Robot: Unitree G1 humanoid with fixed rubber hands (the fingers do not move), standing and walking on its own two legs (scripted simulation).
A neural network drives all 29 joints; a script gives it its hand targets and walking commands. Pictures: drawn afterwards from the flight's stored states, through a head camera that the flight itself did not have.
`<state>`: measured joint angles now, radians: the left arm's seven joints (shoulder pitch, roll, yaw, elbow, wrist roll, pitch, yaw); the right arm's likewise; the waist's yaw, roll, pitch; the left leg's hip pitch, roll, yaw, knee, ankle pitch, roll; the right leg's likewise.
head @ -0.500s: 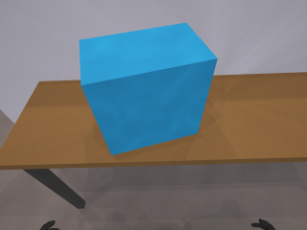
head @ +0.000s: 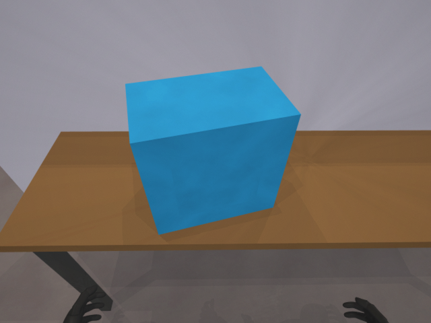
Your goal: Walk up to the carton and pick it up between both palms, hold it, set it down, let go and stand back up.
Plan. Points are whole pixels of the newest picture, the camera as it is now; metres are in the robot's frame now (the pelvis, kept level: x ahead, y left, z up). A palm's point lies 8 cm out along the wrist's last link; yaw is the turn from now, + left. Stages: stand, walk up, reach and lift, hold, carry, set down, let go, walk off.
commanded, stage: reach and lift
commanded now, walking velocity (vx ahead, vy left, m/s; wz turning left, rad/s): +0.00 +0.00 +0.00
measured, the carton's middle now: (208, 153) +0.49 +0.05 +0.05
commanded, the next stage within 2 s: none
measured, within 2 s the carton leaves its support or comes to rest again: neither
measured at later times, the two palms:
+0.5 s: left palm (89, 313) +0.17 +0.24 -0.02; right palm (389, 306) +0.20 -0.28 -0.03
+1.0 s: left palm (101, 292) +0.19 +0.21 +0.02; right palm (411, 293) +0.21 -0.30 +0.01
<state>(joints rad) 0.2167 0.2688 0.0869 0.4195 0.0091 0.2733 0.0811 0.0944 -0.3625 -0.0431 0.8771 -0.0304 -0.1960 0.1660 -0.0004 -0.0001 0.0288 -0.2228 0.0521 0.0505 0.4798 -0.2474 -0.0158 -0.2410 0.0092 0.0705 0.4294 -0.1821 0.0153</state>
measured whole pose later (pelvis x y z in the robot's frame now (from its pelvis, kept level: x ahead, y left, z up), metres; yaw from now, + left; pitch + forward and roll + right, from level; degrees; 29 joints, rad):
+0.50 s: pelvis +0.01 +0.00 +0.01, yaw +0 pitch +1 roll -1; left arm 0.36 0.18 0.06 0.18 0.01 0.13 0.13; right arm 0.12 -0.38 -0.04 0.70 0.16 -0.23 0.23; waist 0.00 0.00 -0.03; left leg -0.19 0.05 0.05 0.38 -0.21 -0.02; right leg -0.21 0.01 0.07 0.33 -0.14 0.02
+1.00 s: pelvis +0.01 -0.01 +0.01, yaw +0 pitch +1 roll +0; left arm 0.36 0.12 0.01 -0.02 -0.02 0.10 0.21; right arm 0.14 -0.48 -0.04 0.56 0.34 -0.21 0.30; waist 0.00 -0.01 -0.04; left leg -0.19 0.05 0.05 0.38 -0.20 -0.02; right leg -0.21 0.01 0.07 0.34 -0.14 0.02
